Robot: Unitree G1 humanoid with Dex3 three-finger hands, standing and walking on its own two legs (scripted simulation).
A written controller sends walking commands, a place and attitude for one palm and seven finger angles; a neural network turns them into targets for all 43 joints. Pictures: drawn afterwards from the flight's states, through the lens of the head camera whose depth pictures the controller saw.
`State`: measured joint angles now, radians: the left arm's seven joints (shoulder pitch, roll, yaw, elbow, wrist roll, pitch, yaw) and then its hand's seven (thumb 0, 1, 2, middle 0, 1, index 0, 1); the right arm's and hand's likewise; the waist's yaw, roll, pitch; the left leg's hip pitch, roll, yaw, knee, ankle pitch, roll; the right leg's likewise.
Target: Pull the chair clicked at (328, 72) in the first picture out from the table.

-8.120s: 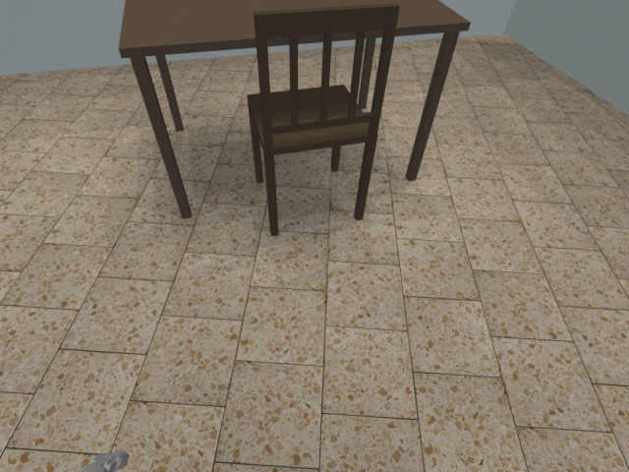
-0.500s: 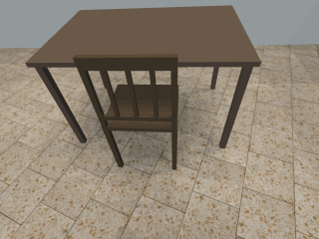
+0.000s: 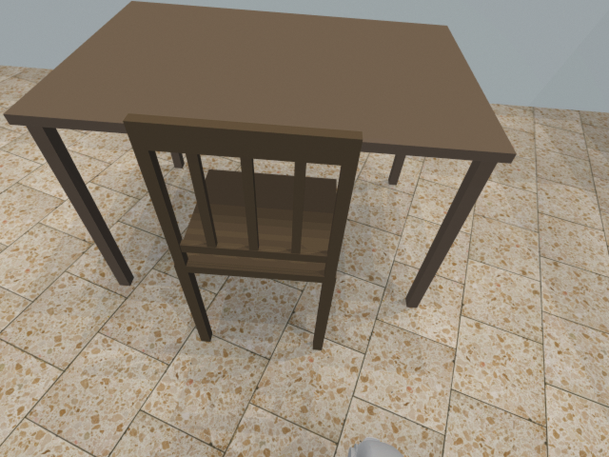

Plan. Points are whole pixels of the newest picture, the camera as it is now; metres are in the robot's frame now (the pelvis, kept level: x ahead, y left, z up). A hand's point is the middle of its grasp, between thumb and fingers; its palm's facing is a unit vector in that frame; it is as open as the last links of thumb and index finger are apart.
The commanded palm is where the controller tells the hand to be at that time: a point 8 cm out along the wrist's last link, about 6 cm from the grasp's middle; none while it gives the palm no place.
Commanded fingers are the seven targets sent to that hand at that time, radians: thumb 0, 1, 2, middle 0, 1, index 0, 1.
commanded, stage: take the last steps up to it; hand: left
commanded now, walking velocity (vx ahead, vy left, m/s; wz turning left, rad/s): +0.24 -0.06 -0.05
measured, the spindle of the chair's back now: (250, 207) +0.61 +0.15 -0.10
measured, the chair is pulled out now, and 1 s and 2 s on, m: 0.00 0.00 0.00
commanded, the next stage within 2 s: come to a stop and stand still in 0.20 s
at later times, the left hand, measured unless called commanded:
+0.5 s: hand (228, 423) +0.20 +0.13 -0.17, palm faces +0.02 -0.97 -0.23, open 7.2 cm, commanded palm none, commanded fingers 0.00 0.90 0.90 -0.20 -0.30 -0.20 -0.30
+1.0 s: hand out of the picture +0.12 +0.13 -0.18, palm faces +0.00 -0.97 -0.25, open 7.4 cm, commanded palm none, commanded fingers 0.00 0.90 0.90 -0.20 -0.30 -0.20 -0.30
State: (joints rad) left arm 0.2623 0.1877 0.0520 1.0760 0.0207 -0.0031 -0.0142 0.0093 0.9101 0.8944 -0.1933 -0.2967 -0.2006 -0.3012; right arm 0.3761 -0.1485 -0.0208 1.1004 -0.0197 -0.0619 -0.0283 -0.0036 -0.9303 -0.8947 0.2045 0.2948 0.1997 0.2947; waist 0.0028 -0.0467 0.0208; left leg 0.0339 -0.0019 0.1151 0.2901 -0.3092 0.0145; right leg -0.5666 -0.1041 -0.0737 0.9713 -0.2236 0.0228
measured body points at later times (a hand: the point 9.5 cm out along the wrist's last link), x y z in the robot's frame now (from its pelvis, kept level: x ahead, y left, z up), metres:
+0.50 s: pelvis +0.15 -0.05 +0.00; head +0.16 -0.07 +0.45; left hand +0.20 +0.18 -0.15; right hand +0.17 -0.28 -0.17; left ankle +0.18 +0.08 -0.71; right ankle +0.18 -0.13 -0.74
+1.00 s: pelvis +0.11 -0.06 -0.01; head +0.12 -0.07 +0.44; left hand +0.12 +0.18 -0.16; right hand +0.16 -0.29 -0.17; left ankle +0.18 +0.08 -0.74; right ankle +0.06 -0.17 -0.74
